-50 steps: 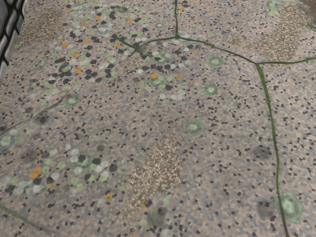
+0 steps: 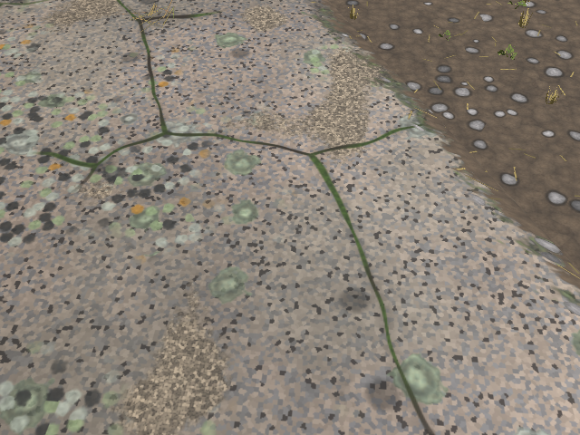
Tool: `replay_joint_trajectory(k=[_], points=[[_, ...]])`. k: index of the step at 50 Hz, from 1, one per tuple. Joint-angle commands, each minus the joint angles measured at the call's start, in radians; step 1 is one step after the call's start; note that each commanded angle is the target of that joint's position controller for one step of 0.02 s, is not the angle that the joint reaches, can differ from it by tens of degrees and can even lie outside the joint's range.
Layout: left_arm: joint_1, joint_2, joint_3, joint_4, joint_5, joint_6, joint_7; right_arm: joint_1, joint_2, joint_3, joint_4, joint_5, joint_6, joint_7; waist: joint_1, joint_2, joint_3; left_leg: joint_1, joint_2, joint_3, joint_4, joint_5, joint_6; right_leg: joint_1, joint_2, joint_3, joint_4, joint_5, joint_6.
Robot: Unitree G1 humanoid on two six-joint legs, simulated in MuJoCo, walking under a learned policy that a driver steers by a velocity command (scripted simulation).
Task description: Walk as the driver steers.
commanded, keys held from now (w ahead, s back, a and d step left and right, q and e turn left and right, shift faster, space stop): no key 1.00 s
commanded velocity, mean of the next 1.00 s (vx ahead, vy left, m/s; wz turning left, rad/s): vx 0.00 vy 0.00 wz -0.01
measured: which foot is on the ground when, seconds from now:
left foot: down 0.00-1.00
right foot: down 0.00-1.00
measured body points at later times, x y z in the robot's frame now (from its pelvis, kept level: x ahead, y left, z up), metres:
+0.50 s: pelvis +0.00 +0.00 +0.00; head +0.01 +0.00 +0.45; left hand +0.08 +0.26 -0.14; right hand +0.05 -0.27 -0.14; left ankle -0.01 +0.15 -0.74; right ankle -0.01 -0.11 -0.74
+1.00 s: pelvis +0.00 +0.01 +0.00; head +0.01 +0.01 +0.45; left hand +0.04 +0.26 -0.15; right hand +0.01 -0.25 -0.15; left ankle -0.01 +0.15 -0.74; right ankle -0.01 -0.11 -0.74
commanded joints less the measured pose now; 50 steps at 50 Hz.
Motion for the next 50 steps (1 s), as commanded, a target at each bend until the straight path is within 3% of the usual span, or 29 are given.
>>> replay_joint_trajectory(k=[1,24,50], points=[[-0.025,0.111,0.029,-0.034,-0.002,-0.015,0.004,-0.009,-0.122,-0.023,-0.025,0.001,-0.008,-0.010,0.000,0.004,-0.041,0.015,0.025,-0.026,-0.057,0.154,0.014,-0.007,-0.073,0.074,-0.090,0.194,-0.025],[0.036,0.110,0.013,0.180,-0.011,-0.023,0.020,0.026,-0.088,-0.015,0.095,0.005,0.002,-0.026,0.007,0.007,-0.013,0.007,0.003,-0.006,-0.065,0.148,0.017,-0.009,-0.053,0.042,-0.100,0.198,-0.012],[0.084,0.075,-0.001,0.277,-0.015,-0.019,0.025,0.119,-0.037,-0.001,0.152,0.007,0.000,-0.034,0.016,0.010,0.010,-0.018,-0.010,0.001,-0.063,0.125,0.023,-0.028,-0.042,0.022,-0.103,0.165,-0.007]])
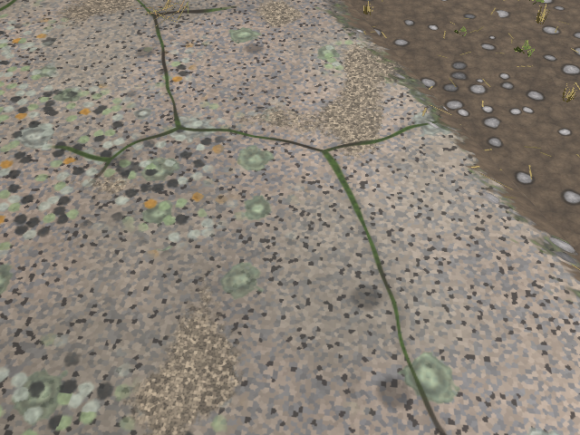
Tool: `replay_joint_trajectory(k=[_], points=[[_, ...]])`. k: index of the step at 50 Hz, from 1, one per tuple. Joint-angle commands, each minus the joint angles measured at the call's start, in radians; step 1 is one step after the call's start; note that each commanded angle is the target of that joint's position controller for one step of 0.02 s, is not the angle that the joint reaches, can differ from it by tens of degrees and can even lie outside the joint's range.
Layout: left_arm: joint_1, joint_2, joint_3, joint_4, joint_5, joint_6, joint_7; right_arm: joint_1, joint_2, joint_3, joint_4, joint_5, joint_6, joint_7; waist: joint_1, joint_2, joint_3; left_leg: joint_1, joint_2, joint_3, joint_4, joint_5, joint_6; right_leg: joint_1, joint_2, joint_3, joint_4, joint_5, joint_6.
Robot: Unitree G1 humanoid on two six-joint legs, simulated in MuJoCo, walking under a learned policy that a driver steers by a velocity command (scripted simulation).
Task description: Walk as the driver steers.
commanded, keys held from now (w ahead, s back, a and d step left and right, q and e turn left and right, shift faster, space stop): no key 0.06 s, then w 0.94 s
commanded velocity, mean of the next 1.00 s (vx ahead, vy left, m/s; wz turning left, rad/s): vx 0.35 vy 0.00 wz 0.00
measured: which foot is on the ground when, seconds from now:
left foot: down 0.00-0.76, up 0.78-1.00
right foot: down 0.00-0.32, up 0.34-0.74, down 0.76-1.00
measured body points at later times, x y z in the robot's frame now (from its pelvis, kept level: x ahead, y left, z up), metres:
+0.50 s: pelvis +0.10 +0.04 +0.01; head +0.11 +0.06 +0.46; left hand +0.20 +0.30 -0.14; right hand +0.02 -0.19 -0.13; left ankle +0.01 +0.13 -0.74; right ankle +0.11 -0.10 -0.66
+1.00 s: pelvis +0.38 -0.01 +0.00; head +0.40 +0.00 +0.45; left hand +0.41 +0.26 -0.14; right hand +0.49 -0.27 -0.12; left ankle +0.41 +0.16 -0.66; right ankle +0.39 -0.08 -0.74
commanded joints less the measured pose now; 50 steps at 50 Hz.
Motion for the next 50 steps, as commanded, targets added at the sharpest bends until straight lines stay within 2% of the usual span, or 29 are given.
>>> replay_joint_trajectory(k=[1,3,4,6,8,10,12,13,15,16,17,18,19,20,23,28,33,36,37,38,39,40,41,42,43,44,45,47,50], points=[[0.033,0.103,0.016,-0.019,0.000,-0.006,0.004,0.054,-0.100,-0.015,-0.015,0.000,-0.006,-0.004,0.001,-0.001,0.009,-0.010,-0.003,0.007,-0.064,0.123,0.014,-0.029,-0.033,0.027,-0.088,0.156,-0.017],[0.038,0.100,0.015,-0.016,-0.001,-0.006,0.004,0.061,-0.096,-0.015,-0.013,0.001,-0.006,-0.004,0.001,-0.001,0.010,-0.012,-0.004,0.007,-0.064,0.122,0.015,-0.031,-0.032,0.026,-0.087,0.154,-0.017],[0.056,0.092,0.014,-0.006,-0.001,-0.004,0.005,0.081,-0.084,-0.012,-0.003,0.001,-0.005,-0.005,0.002,-0.006,-0.013,-0.003,-0.017,0.022,-0.060,0.031,0.017,-0.022,-0.024,0.019,-0.094,0.049,-0.020],[0.065,0.124,0.026,-0.007,-0.014,0.000,0.011,0.079,-0.088,-0.017,-0.007,0.011,-0.004,-0.009,0.009,-0.034,0.032,-0.069,-0.057,0.059,0.005,-0.252,0.039,-0.078,-0.022,0.039,-0.106,-0.332,-0.056],[0.088,0.148,0.036,-0.017,-0.020,-0.012,0.009,0.048,-0.078,-0.016,-0.034,0.011,-0.020,-0.007,0.026,-0.080,0.111,-0.187,-0.058,0.056,0.081,-0.344,0.061,-0.125,-0.103,0.158,-0.168,-0.541,-0.111],[0.149,0.194,0.056,-0.010,-0.027,-0.034,0.003,0.032,-0.035,-0.008,-0.055,0.015,-0.052,0.010,0.042,-0.185,0.110,-0.264,-0.056,0.073,0.256,-0.215,0.069,-0.073,-0.255,0.378,-0.268,-0.607,-0.197],[0.118,0.185,0.057,-0.030,-0.025,-0.050,0.000,0.025,-0.043,-0.012,-0.070,0.028,-0.078,0.029,0.020,-0.174,0.128,-0.259,-0.012,0.020,0.322,-0.225,0.107,-0.118,-0.318,0.465,-0.302,-0.552,-0.234],[0.071,0.179,0.056,-0.049,-0.031,-0.055,-0.003,0.052,-0.037,-0.012,-0.068,0.033,-0.088,0.035,-0.012,-0.168,0.132,-0.208,-0.003,0.019,0.236,-0.239,0.128,-0.144,-0.303,0.420,-0.283,-0.502,-0.215],[-0.040,0.157,0.050,-0.092,-0.042,-0.053,-0.009,0.206,-0.050,-0.027,-0.004,0.026,-0.097,0.038,-0.094,-0.099,0.112,0.105,-0.044,0.047,-0.024,-0.073,0.133,-0.294,-0.166,0.211,-0.143,-0.318,-0.131],[-0.059,0.103,0.036,-0.106,-0.030,-0.061,-0.014,0.329,-0.104,-0.046,0.030,0.016,-0.095,0.036,-0.127,0.057,0.049,0.264,0.072,-0.137,-0.102,-0.102,0.147,-0.393,-0.073,0.070,0.124,-0.180,-0.073],[-0.067,0.059,0.026,-0.146,-0.022,-0.081,-0.013,0.447,-0.235,-0.077,0.038,0.023,-0.100,0.045,-0.145,0.320,0.000,0.375,0.294,-0.543,-0.269,-0.212,0.263,-0.568,0.039,-0.064,0.428,-0.207,-0.020],[-0.074,0.086,0.034,-0.153,-0.038,-0.097,-0.013,0.416,-0.199,-0.060,0.031,0.003,-0.114,0.050,-0.112,0.251,0.028,0.321,0.376,-0.721,-0.316,-0.293,0.328,-0.647,0.004,0.031,0.634,-0.286,-0.031],[-0.058,0.095,0.035,-0.147,-0.051,-0.107,-0.022,0.330,-0.138,-0.043,0.001,0.005,-0.124,0.050,-0.067,0.145,0.099,0.297,0.355,-0.631,-0.306,-0.262,0.310,-0.714,-0.052,0.064,0.728,-0.202,-0.052],[-0.040,0.094,0.036,-0.133,-0.048,-0.115,-0.029,0.278,-0.112,-0.035,-0.020,0.008,-0.129,0.055,-0.047,0.101,0.102,0.291,0.300,-0.505,-0.306,-0.199,0.271,-0.723,-0.085,0.055,0.737,-0.104,-0.066],[-0.079,0.111,0.054,-0.136,-0.024,-0.123,-0.044,0.269,-0.060,-0.015,-0.033,0.003,-0.111,0.060,-0.038,0.089,0.077,0.286,0.197,-0.242,-0.310,0.193,0.195,-0.664,-0.128,0.003,0.614,0.055,-0.059],[-0.279,0.026,0.024,-0.217,-0.023,-0.107,-0.059,0.293,-0.111,-0.019,-0.055,-0.005,-0.089,0.029,-0.066,0.076,0.102,0.158,0.142,-0.095,-0.356,0.335,0.200,-0.545,-0.083,-0.076,0.285,0.216,-0.007],[-0.391,0.063,0.021,-0.281,-0.034,-0.107,-0.075,0.328,-0.140,-0.037,-0.042,0.015,-0.092,0.024,-0.060,0.102,0.135,0.197,0.192,-0.064,-0.372,0.377,0.199,-0.451,-0.056,-0.077,0.093,0.286,-0.039],[-0.299,0.126,0.050,-0.276,-0.031,-0.115,-0.079,0.289,-0.168,-0.053,-0.053,0.010,-0.080,0.023,0.023,0.134,0.029,0.302,0.216,-0.034,-0.206,0.800,0.167,-0.287,-0.004,-0.095,0.070,0.228,-0.091],[-0.162,0.161,0.071,-0.238,-0.034,-0.114,-0.074,0.270,-0.171,-0.055,-0.060,0.005,-0.070,0.024,0.094,0.149,-0.060,0.295,0.198,-0.010,-0.049,0.956,0.150,-0.122,0.028,-0.113,0.075,0.214,-0.115],[0.009,0.201,0.095,-0.186,-0.036,-0.107,-0.065,0.249,-0.167,-0.052,-0.075,0.000,-0.065,0.026,0.173,0.144,-0.158,0.185,0.161,0.007,0.159,0.941,0.121,0.123,0.009,-0.088,0.073,0.227,-0.147],[0.187,0.279,0.114,-0.151,-0.021,-0.098,-0.052,0.257,-0.122,-0.034,-0.102,-0.019,-0.069,0.030,0.207,-0.007,-0.302,-0.070,0.083,0.032,0.495,0.532,0.096,0.432,-0.212,0.189,0.088,0.143,-0.213],[0.221,0.290,0.108,-0.133,-0.004,-0.099,-0.065,0.396,0.043,0.005,-0.096,0.003,-0.092,0.046,0.107,-0.279,-0.460,-0.387,-0.109,-0.069,0.825,-0.291,0.050,0.662,-0.432,0.716,-0.101,-0.110,-0.381],[0.150,0.195,0.085,-0.135,-0.014,-0.104,-0.067,0.284,-0.070,-0.021,-0.108,0.035,-0.121,0.049,0.132,-0.178,-0.328,-0.490,-0.060,-0.162,0.933,-0.291,0.080,0.553,-0.376,0.722,-0.196,-0.168,-0.322],[0.046,0.153,0.072,-0.153,-0.018,-0.111,-0.066,0.176,-0.121,-0.037,-0.147,0.060,-0.136,0.048,0.102,-0.135,-0.166,-0.539,-0.011,-0.123,0.931,-0.198,0.099,0.386,-0.349,0.546,-0.215,-0.079,-0.278],[-0.038,0.130,0.062,-0.170,-0.013,-0.120,-0.070,0.127,-0.126,-0.040,-0.155,0.054,-0.142,0.039,0.062,-0.023,-0.103,-0.481,0.045,-0.105,0.883,-0.103,0.101,0.220,-0.318,0.419,-0.240,0.074,-0.255],[-0.075,0.102,0.055,-0.172,-0.001,-0.126,-0.075,0.112,-0.125,-0.053,-0.155,0.038,-0.135,0.031,0.028,-0.001,-0.066,-0.428,0.076,-0.093,0.832,-0.055,0.098,0.100,-0.279,0.318,-0.261,0.171,-0.239],[-0.081,0.084,0.048,-0.162,0.009,-0.129,-0.077,0.144,-0.103,-0.055,-0.154,0.032,-0.121,0.030,-0.007,-0.031,-0.068,-0.363,0.102,-0.100,0.798,-0.028,0.098,0.033,-0.251,0.255,-0.288,0.190,-0.231],[-0.053,0.087,0.046,-0.139,0.002,-0.131,-0.073,0.155,-0.069,-0.056,-0.159,0.029,-0.099,0.027,-0.029,-0.056,-0.038,-0.342,0.118,-0.084,0.729,-0.029,0.089,-0.040,-0.229,0.191,-0.335,0.202,-0.241],[0.001,0.141,0.055,-0.116,0.002,-0.131,-0.049,0.024,-0.087,-0.062,-0.216,0.014,-0.088,0.024,-0.017,-0.046,0.023,-0.451,0.139,-0.065,0.582,0.078,0.051,-0.061,-0.231,0.146,-0.383,0.217,-0.254]])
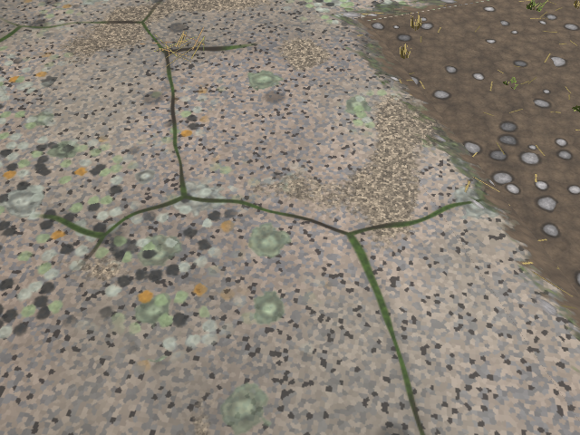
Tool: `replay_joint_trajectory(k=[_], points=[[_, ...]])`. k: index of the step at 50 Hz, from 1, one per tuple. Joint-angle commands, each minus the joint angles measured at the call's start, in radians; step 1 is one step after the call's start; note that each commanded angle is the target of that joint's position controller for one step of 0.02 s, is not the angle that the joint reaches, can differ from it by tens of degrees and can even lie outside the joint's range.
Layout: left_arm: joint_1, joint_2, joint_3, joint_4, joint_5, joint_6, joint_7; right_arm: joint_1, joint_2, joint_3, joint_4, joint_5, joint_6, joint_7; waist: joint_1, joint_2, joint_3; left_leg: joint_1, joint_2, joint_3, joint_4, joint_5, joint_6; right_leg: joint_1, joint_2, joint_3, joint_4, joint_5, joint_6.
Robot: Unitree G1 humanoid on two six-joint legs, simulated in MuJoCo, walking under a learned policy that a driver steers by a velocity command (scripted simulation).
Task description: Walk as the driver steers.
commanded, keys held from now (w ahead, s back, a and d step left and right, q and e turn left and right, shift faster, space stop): w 0.58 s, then w+q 0.42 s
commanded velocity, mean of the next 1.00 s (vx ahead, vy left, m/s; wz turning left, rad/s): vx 0.50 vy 0.00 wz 0.13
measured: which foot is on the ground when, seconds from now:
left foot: up 0.00-0.28, down 0.30-0.86, up 0.88-1.00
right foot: down 0.00-0.32, up 0.34-0.84, down 0.86-1.00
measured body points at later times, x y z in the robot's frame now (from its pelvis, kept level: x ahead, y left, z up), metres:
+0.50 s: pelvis +0.29 +0.08 +0.00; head +0.31 +0.09 +0.45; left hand +0.38 +0.35 -0.14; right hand +0.36 -0.18 -0.13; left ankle +0.32 +0.16 -0.74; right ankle +0.29 -0.08 -0.66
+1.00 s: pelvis +0.57 +0.03 -0.01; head +0.60 +0.02 +0.44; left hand +0.66 +0.31 -0.12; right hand +0.65 -0.24 -0.15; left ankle +0.47 +0.15 -0.65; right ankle +0.64 -0.07 -0.74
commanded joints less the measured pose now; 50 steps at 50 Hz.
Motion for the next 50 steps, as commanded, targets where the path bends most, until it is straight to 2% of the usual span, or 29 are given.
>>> replay_joint_trajectory(k=[1,5,8,10,12,13,14,15,16,17,18,19,20,21,24,26,28,32,37,40,41,42,43,44,45,46,47,48,50], points=[[-0.035,0.134,0.019,-0.052,0.001,-0.016,0.023,0.023,-0.048,-0.014,-0.049,-0.014,0.008,-0.002,-0.044,-0.077,0.043,-0.073,0.051,-0.018,-0.132,0.139,-0.030,-0.058,-0.292,0.229,-0.218,0.105,-0.178],[0.041,0.155,0.022,-0.041,-0.010,-0.005,0.037,-0.139,-0.024,0.000,-0.092,-0.012,-0.003,0.015,0.007,-0.076,0.051,-0.032,-0.001,0.035,-0.422,0.345,-0.034,-0.018,-0.248,0.142,-0.210,0.148,-0.130],[0.115,0.164,0.025,-0.016,-0.021,0.004,0.038,-0.234,-0.027,0.008,-0.122,-0.002,-0.005,0.032,0.042,-0.078,0.065,-0.032,-0.027,0.047,-0.521,0.354,-0.031,0.074,-0.277,0.139,-0.181,0.132,-0.125],[0.142,0.168,0.029,-0.001,-0.023,0.016,0.040,-0.271,-0.040,0.008,-0.146,0.002,-0.009,0.045,0.042,-0.083,0.071,-0.056,-0.033,0.035,-0.565,0.301,-0.011,0.164,-0.317,0.150,-0.139,0.157,-0.115],[0.136,0.181,0.036,0.001,-0.023,0.028,0.044,-0.254,-0.066,0.001,-0.154,0.003,-0.015,0.055,0.013,-0.098,0.051,-0.016,-0.049,0.039,-0.595,0.225,0.016,0.228,-0.348,0.158,-0.082,0.247,-0.095],[0.117,0.190,0.039,-0.005,-0.021,0.034,0.044,-0.204,-0.088,-0.009,-0.145,0.003,-0.017,0.057,-0.022,-0.114,0.018,0.066,-0.074,0.058,-0.605,0.191,0.033,0.238,-0.345,0.148,-0.021,0.381,-0.082],[0.092,0.187,0.037,-0.012,-0.019,0.041,0.044,-0.087,-0.120,-0.028,-0.113,0.002,-0.018,0.055,-0.089,-0.116,-0.053,0.228,-0.108,0.089,-0.622,0.188,0.057,0.222,-0.310,0.114,0.120,0.540,-0.061],[0.089,0.156,0.024,-0.025,-0.009,0.044,0.044,0.098,-0.177,-0.054,-0.058,-0.002,-0.017,0.047,-0.162,-0.092,-0.176,0.497,-0.083,0.059,-0.598,0.205,0.096,0.111,-0.253,0.072,0.346,0.524,-0.029],[0.190,0.056,-0.007,-0.048,0.003,0.032,0.037,0.248,-0.283,-0.079,-0.030,-0.027,-0.013,0.042,-0.148,0.110,-0.350,0.906,0.179,-0.329,-0.606,0.135,0.230,-0.251,-0.125,0.019,0.746,0.158,0.034],[0.215,0.024,-0.021,-0.033,-0.013,0.007,0.030,0.275,-0.245,-0.067,-0.017,-0.019,-0.009,0.048,-0.141,0.243,-0.444,1.028,0.288,-0.708,-0.795,-0.011,0.317,-0.471,-0.018,0.125,0.964,-0.413,0.053],[0.129,0.134,0.007,-0.050,-0.040,-0.013,0.025,0.200,-0.172,-0.042,-0.029,-0.012,-0.012,0.050,-0.140,0.158,-0.310,0.929,0.251,-0.614,-0.817,-0.074,0.261,-0.576,-0.087,0.193,1.054,-0.393,0.029],[0.043,0.155,0.011,-0.075,-0.052,-0.023,0.025,0.109,-0.132,-0.030,-0.053,-0.014,-0.013,0.047,-0.120,0.097,-0.193,0.781,0.214,-0.460,-0.831,-0.018,0.222,-0.593,-0.141,0.167,1.040,-0.305,0.014],[0.005,0.145,0.014,-0.079,-0.042,-0.022,0.032,0.036,-0.106,-0.020,-0.063,-0.021,-0.015,0.049,-0.087,0.023,-0.112,0.626,0.174,-0.342,-0.866,0.085,0.204,-0.552,-0.186,0.145,0.973,-0.221,0.016],[0.005,0.138,0.023,-0.075,-0.028,-0.010,0.038,-0.003,-0.077,-0.012,-0.066,-0.029,-0.020,0.052,-0.053,0.021,-0.075,0.527,0.134,-0.261,-0.898,0.149,0.184,-0.492,-0.220,0.149,0.903,-0.168,0.018],[0.040,0.079,0.021,-0.065,-0.019,0.026,0.042,0.021,-0.080,-0.012,-0.040,-0.028,-0.026,0.054,-0.014,0.029,-0.044,0.424,0.098,-0.158,-0.965,0.242,0.195,-0.421,-0.238,0.136,0.816,-0.106,0.035],[-0.024,0.084,0.025,-0.090,-0.012,0.033,0.045,0.056,-0.110,-0.020,-0.023,-0.028,-0.027,0.042,-0.018,0.012,-0.013,0.434,0.098,-0.123,-0.989,0.288,0.203,-0.491,-0.243,0.132,0.725,-0.025,0.053],[-0.100,0.085,0.028,-0.116,-0.005,0.031,0.043,0.090,-0.116,-0.020,-0.009,-0.026,-0.021,0.030,-0.034,0.007,0.006,0.462,0.089,-0.092,-1.001,0.305,0.194,-0.545,-0.241,0.129,0.609,0.080,0.068],[-0.255,0.064,0.021,-0.164,-0.006,0.019,0.033,0.162,-0.122,-0.019,0.017,-0.013,-0.011,0.017,-0.078,0.009,0.038,0.467,0.051,-0.053,-1.005,0.275,0.165,-0.504,-0.195,0.098,0.367,0.246,0.080],[-0.384,0.073,0.014,-0.215,-0.017,-0.003,0.010,0.237,-0.132,-0.028,0.050,-0.001,0.009,0.006,-0.106,0.019,0.068,0.579,0.091,-0.103,-0.929,0.271,0.163,-0.496,-0.157,0.109,0.216,0.210,0.080],[-0.338,0.118,0.028,-0.215,-0.021,-0.020,0.002,0.218,-0.148,-0.040,0.046,0.001,0.023,-0.002,-0.059,0.052,0.034,0.608,0.116,-0.147,-0.845,0.345,0.139,-0.369,-0.133,0.110,0.169,0.123,0.059],[-0.264,0.141,0.040,-0.198,-0.021,-0.024,0.004,0.196,-0.151,-0.042,0.037,0.000,0.027,-0.002,-0.015,0.062,-0.007,0.597,0.097,-0.141,-0.770,0.455,0.124,-0.253,-0.112,0.089,0.151,0.096,0.043],[-0.112,0.187,0.064,-0.155,-0.016,-0.027,0.012,0.180,-0.127,-0.033,0.024,-0.005,0.029,0.000,0.053,0.050,-0.108,0.537,0.037,-0.105,-0.602,0.519,0.095,-0.031,-0.116,0.087,0.158,0.100,0.011],[0.072,0.260,0.083,-0.130,0.001,-0.028,0.022,0.167,-0.083,-0.015,-0.014,-0.020,0.030,0.002,0.117,-0.045,-0.275,0.345,-0.045,-0.049,-0.296,0.296,0.055,0.277,-0.294,0.266,0.196,0.077,-0.051],[0.130,0.325,0.096,-0.111,0.005,-0.017,0.020,0.302,0.047,0.018,-0.034,-0.003,0.011,0.006,0.047,-0.349,-0.411,-0.040,-0.193,0.003,0.038,-0.294,-0.007,0.600,-0.530,0.707,0.097,-0.072,-0.201],[0.109,0.214,0.067,-0.125,0.000,-0.015,0.020,0.271,-0.063,-0.005,-0.021,0.019,0.001,0.005,0.068,-0.281,-0.385,-0.137,-0.136,-0.106,0.178,-0.340,-0.001,0.557,-0.505,0.774,0.027,-0.206,-0.185],[0.033,0.152,0.049,-0.140,-0.005,-0.015,0.024,0.185,-0.122,-0.023,-0.044,0.031,-0.002,0.004,0.066,-0.215,-0.238,-0.192,-0.092,-0.091,0.201,-0.256,0.009,0.425,-0.474,0.605,0.010,-0.196,-0.134],[-0.034,0.130,0.041,-0.148,-0.002,-0.014,0.024,0.143,-0.117,-0.025,-0.052,0.026,0.002,-0.001,0.038,-0.138,-0.157,-0.157,-0.044,-0.067,0.178,-0.166,0.008,0.279,-0.438,0.484,-0.017,-0.123,-0.107],[-0.080,0.105,0.035,-0.147,0.003,-0.013,0.023,0.117,-0.106,-0.032,-0.059,0.014,0.008,-0.004,0.014,-0.121,-0.095,-0.118,-0.016,-0.064,0.131,-0.110,0.008,0.157,-0.404,0.395,-0.054,-0.061,-0.094],[-0.112,0.090,0.032,-0.136,0.014,-0.015,0.024,0.141,-0.059,-0.035,-0.067,0.014,0.033,0.002,-0.032,-0.154,-0.053,-0.034,0.022,-0.062,0.081,-0.058,0.009,0.034,-0.371,0.272,-0.119,-0.011,-0.088]])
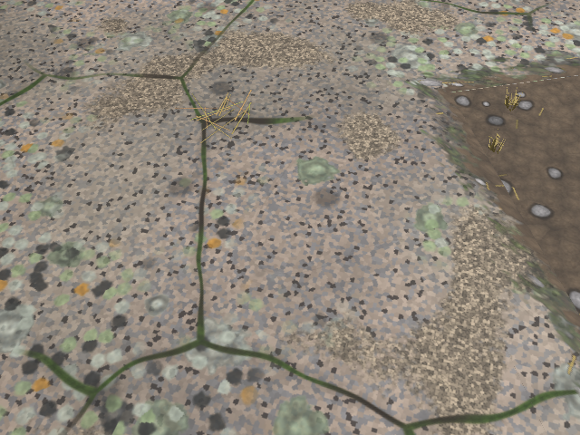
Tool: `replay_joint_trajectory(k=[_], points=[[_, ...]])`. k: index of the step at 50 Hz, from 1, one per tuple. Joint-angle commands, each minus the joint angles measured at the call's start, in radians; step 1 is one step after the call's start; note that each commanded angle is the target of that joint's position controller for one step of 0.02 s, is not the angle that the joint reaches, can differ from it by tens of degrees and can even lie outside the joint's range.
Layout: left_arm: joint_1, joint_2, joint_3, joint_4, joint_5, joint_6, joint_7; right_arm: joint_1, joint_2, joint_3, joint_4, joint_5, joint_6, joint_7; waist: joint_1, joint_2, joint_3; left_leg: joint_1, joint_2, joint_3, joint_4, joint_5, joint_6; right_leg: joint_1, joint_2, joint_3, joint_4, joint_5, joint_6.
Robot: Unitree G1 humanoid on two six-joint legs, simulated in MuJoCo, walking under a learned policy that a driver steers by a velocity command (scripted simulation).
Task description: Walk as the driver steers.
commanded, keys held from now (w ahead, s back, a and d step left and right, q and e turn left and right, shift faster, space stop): w+q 1.00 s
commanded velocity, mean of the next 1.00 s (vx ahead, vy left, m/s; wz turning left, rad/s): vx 0.50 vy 0.00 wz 0.57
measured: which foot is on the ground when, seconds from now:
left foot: up 0.00-0.36, down 0.38-0.88, up 0.90-1.00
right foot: down 0.00-0.38, up 0.40-0.86, down 0.88-1.00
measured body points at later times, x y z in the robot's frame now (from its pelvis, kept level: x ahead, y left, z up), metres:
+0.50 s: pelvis +0.25 +0.09 -0.01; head +0.29 +0.11 +0.44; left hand +0.27 +0.39 -0.14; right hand +0.46 -0.14 -0.11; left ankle +0.30 +0.17 -0.74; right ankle +0.19 -0.09 -0.64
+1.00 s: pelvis +0.53 +0.15 -0.01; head +0.56 +0.16 +0.44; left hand +0.52 +0.46 -0.10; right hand +0.75 -0.05 -0.12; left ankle +0.38 +0.19 -0.65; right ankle +0.64 +0.08 -0.74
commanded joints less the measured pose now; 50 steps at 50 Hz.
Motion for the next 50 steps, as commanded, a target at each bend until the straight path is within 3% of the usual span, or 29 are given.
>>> replay_joint_trajectory(k=[1,4,9,14,16,17,18,19,20,21,22,23,24,25,26,28,31,34,37,41,43,44,45,46,47,48,49,50], points=[[0.025,0.096,0.022,-0.017,0.006,-0.011,0.006,0.023,-0.027,-0.018,-0.077,0.002,0.014,0.002,0.004,-0.147,-0.037,-0.181,0.113,-0.054,-0.004,0.077,0.003,0.163,-0.284,0.244,-0.287,0.035,-0.155],[0.039,0.135,0.037,-0.004,0.006,-0.015,0.018,-0.039,-0.027,-0.021,-0.120,-0.009,0.033,0.005,-0.001,-0.105,-0.002,-0.244,0.120,-0.060,-0.097,0.182,-0.012,0.159,-0.289,0.142,-0.324,0.122,-0.169],[0.072,0.172,0.047,-0.001,0.001,-0.001,0.032,-0.189,-0.016,-0.007,-0.173,-0.013,0.023,0.037,0.041,-0.084,0.032,-0.223,0.098,0.013,-0.367,0.398,-0.014,0.200,-0.257,-0.028,-0.330,0.185,-0.138],[0.145,0.214,0.061,0.012,-0.023,0.030,0.032,-0.316,-0.031,-0.001,-0.247,-0.012,0.028,0.068,0.074,-0.088,0.070,-0.236,0.065,0.080,-0.505,0.314,0.021,0.357,-0.304,-0.088,-0.264,0.254,-0.110],[0.132,0.240,0.068,0.005,-0.031,0.043,0.033,-0.290,-0.061,-0.014,-0.262,-0.013,0.032,0.074,0.039,-0.115,0.035,-0.151,0.014,0.130,-0.522,0.214,0.056,0.399,-0.311,-0.119,-0.154,0.523,-0.089],[0.120,0.254,0.072,0.000,-0.036,0.051,0.034,-0.224,-0.087,-0.029,-0.253,-0.012,0.035,0.074,-0.005,-0.129,-0.013,-0.051,-0.029,0.161,-0.529,0.172,0.078,0.402,-0.304,-0.137,-0.038,0.690,-0.077],[0.100,0.254,0.070,-0.007,-0.041,0.060,0.035,-0.081,-0.127,-0.055,-0.217,-0.009,0.035,0.071,-0.089,-0.113,-0.086,0.141,-0.084,0.187,-0.594,0.216,0.111,0.358,-0.271,-0.169,0.157,0.767,-0.052],[0.113,0.227,0.059,-0.018,-0.025,0.059,0.037,0.096,-0.208,-0.096,-0.168,-0.006,0.042,0.053,-0.162,-0.047,-0.180,0.448,-0.069,0.092,-0.618,0.245,0.156,0.156,-0.233,-0.176,0.437,0.585,-0.003],[0.174,0.075,0.014,-0.075,0.020,0.038,0.028,0.097,-0.333,-0.116,-0.163,0.001,0.040,0.039,-0.058,0.237,-0.219,0.745,0.191,-0.434,-0.699,0.146,0.308,-0.296,-0.056,-0.139,0.803,-0.291,0.063],[0.123,0.112,0.010,-0.102,-0.017,-0.009,0.015,0.122,-0.294,-0.094,-0.207,-0.016,0.020,0.047,-0.088,0.169,-0.393,0.844,0.306,-0.816,-0.880,-0.009,0.406,-0.440,0.025,0.129,0.964,-0.462,0.058],[0.014,0.170,0.024,-0.131,-0.058,-0.034,0.006,0.100,-0.218,-0.071,-0.198,-0.026,0.004,0.053,-0.114,0.086,-0.277,0.800,0.283,-0.695,-0.906,0.058,0.346,-0.547,-0.024,0.167,0.973,-0.370,0.029],[0.001,0.161,0.019,-0.131,-0.053,-0.047,0.006,0.052,-0.181,-0.060,-0.202,-0.022,-0.005,0.051,-0.083,0.042,-0.194,0.674,0.242,-0.553,-0.891,0.134,0.308,-0.535,-0.070,0.165,0.899,-0.283,0.005],[0.010,0.165,0.024,-0.113,-0.026,-0.048,0.014,-0.033,-0.145,-0.049,-0.220,-0.021,-0.008,0.049,-0.036,-0.020,-0.139,0.522,0.200,-0.448,-0.891,0.230,0.274,-0.456,-0.108,0.170,0.807,-0.221,0.005],[0.030,0.181,0.035,-0.104,-0.013,-0.036,0.016,-0.088,-0.116,-0.037,-0.239,-0.030,-0.009,0.046,0.003,-0.013,-0.114,0.410,0.171,-0.377,-0.907,0.326,0.257,-0.372,-0.132,0.178,0.738,-0.185,0.007],[0.042,0.182,0.039,-0.105,-0.011,-0.020,0.014,-0.107,-0.113,-0.034,-0.250,-0.035,-0.009,0.042,0.023,-0.006,-0.103,0.346,0.158,-0.354,-0.930,0.364,0.255,-0.322,-0.135,0.178,0.699,-0.166,0.015],[0.028,0.152,0.035,-0.118,0.003,0.002,0.015,-0.087,-0.137,-0.039,-0.246,-0.027,-0.014,0.031,0.031,-0.021,-0.083,0.277,0.139,-0.300,-0.953,0.447,0.264,-0.299,-0.123,0.158,0.606,-0.121,0.045],[-0.083,0.119,0.023,-0.157,0.011,0.010,0.018,-0.037,-0.165,-0.047,-0.233,-0.020,-0.014,0.010,0.002,-0.013,-0.039,0.239,0.094,-0.234,-0.965,0.438,0.237,-0.316,-0.088,0.147,0.392,0.064,0.078],[-0.179,0.099,0.011,-0.188,0.001,0.004,0.006,0.001,-0.163,-0.047,-0.223,-0.017,-0.007,0.003,-0.038,0.027,-0.014,0.204,0.052,-0.203,-0.956,0.335,0.190,-0.250,-0.039,0.137,0.180,0.236,0.078],[-0.241,0.113,0.011,-0.222,-0.012,-0.004,-0.004,0.048,-0.162,-0.048,-0.202,-0.012,-0.002,0.004,-0.063,0.046,-0.003,0.233,0.071,-0.251,-0.920,0.289,0.174,-0.215,-0.016,0.148,0.097,0.263,0.067],[-0.223,0.156,0.024,-0.236,-0.016,-0.025,-0.017,0.062,-0.156,-0.048,-0.199,-0.013,0.014,-0.005,-0.043,0.080,-0.017,0.339,0.105,-0.358,-0.800,0.316,0.158,-0.166,0.002,0.160,0.028,0.116,0.035],[-0.076,0.191,0.045,-0.200,-0.010,-0.037,-0.011,0.032,-0.129,-0.037,-0.216,-0.014,0.020,-0.006,0.036,0.098,-0.084,0.320,0.052,-0.350,-0.671,0.417,0.120,0.048,0.003,0.138,-0.026,0.105,-0.010],[0.073,0.238,0.061,-0.183,0.008,-0.040,-0.004,0.010,-0.080,-0.017,-0.240,-0.025,0.017,-0.001,0.108,0.040,-0.210,0.207,-0.003,-0.285,-0.435,0.366,0.081,0.302,-0.130,0.251,0.013,0.093,-0.073],[0.215,0.326,0.084,-0.156,0.023,-0.028,0.001,0.137,-0.018,0.002,-0.263,-0.005,0.007,-0.002,0.082,-0.243,-0.371,-0.147,-0.146,-0.146,-0.083,-0.006,-0.003,0.687,-0.371,0.663,-0.031,-0.061,-0.234],[0.218,0.260,0.070,-0.145,-0.006,-0.019,-0.006,0.165,-0.088,-0.003,-0.259,0.008,0.003,-0.004,0.076,-0.326,-0.364,-0.320,-0.097,-0.146,0.089,-0.217,-0.016,0.711,-0.439,0.885,-0.115,-0.278,-0.264],[0.165,0.180,0.048,-0.165,-0.014,-0.010,-0.003,0.079,-0.165,-0.023,-0.256,0.008,0.009,-0.003,0.097,-0.208,-0.216,-0.375,-0.047,-0.147,0.149,-0.136,-0.022,0.585,-0.396,0.748,-0.139,-0.337,-0.216],[0.113,0.153,0.038,-0.175,-0.006,0.001,0.001,0.008,-0.171,-0.025,-0.270,-0.004,0.015,-0.003,0.089,-0.134,-0.129,-0.354,-0.008,-0.106,0.143,-0.059,-0.025,0.452,-0.352,0.600,-0.151,-0.254,-0.178],[0.073,0.132,0.030,-0.170,0.000,0.007,0.002,-0.035,-0.157,-0.027,-0.285,-0.015,0.017,0.000,0.068,-0.114,-0.058,-0.327,0.019,-0.096,0.093,-0.008,-0.026,0.329,-0.310,0.500,-0.181,-0.154,-0.165],[0.053,0.117,0.022,-0.167,0.007,0.007,0.004,-0.039,-0.141,-0.029,-0.290,-0.015,0.022,0.005,0.042,-0.132,-0.033,-0.284,0.049,-0.095,0.053,0.026,-0.021,0.256,-0.279,0.421,-0.206,-0.087,-0.151]])
Velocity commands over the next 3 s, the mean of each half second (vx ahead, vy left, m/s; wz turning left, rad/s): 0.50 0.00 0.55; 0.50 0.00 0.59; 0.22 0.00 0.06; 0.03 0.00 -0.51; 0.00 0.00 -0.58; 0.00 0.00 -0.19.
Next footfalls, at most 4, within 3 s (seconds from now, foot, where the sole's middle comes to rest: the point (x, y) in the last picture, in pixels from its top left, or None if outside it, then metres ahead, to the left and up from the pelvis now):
0.38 left None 0.33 0.18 -0.77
0.88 right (267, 352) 0.67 0.10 -0.77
1.30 left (133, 354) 0.68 0.43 -0.77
1.68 right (235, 321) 0.76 0.19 -0.77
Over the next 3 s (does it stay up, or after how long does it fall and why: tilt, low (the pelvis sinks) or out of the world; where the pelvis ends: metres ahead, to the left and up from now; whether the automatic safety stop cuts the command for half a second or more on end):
stays up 0.69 0.23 0.00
